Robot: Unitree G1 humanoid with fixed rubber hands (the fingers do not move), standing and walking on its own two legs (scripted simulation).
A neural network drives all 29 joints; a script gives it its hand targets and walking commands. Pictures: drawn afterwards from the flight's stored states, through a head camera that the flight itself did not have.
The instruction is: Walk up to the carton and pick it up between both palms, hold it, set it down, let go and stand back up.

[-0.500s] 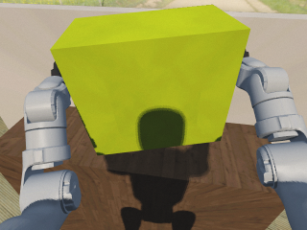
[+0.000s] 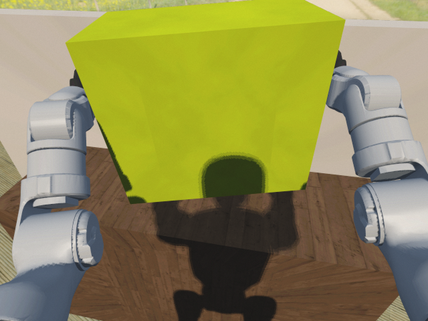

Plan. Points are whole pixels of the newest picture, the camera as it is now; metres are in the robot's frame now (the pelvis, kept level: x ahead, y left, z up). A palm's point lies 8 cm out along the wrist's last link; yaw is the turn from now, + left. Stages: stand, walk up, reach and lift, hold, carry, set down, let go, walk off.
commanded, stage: hold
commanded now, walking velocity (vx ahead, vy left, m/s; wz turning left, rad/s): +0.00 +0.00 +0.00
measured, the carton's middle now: (210, 104) +0.38 +0.00 +0.28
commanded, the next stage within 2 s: none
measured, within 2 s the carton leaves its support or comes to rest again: neither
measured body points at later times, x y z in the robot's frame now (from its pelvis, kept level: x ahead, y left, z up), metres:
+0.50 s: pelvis +0.00 +0.00 +0.00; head -0.07 +0.01 +0.44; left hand +0.39 +0.21 +0.29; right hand +0.39 -0.20 +0.32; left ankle +0.01 +0.16 -0.74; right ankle +0.05 -0.13 -0.74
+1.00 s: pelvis +0.01 +0.00 +0.00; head -0.07 +0.01 +0.44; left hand +0.39 +0.21 +0.29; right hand +0.39 -0.20 +0.32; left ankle +0.01 +0.16 -0.74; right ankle +0.05 -0.13 -0.74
